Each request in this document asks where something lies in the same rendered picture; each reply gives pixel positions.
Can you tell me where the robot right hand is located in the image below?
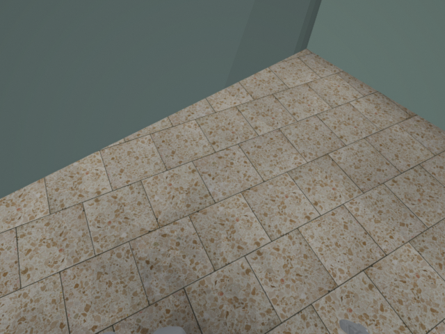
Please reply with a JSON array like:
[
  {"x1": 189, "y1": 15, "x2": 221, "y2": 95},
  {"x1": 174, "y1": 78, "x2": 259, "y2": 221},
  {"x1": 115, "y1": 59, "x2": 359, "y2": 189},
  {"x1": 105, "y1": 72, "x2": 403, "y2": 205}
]
[{"x1": 339, "y1": 319, "x2": 369, "y2": 334}]

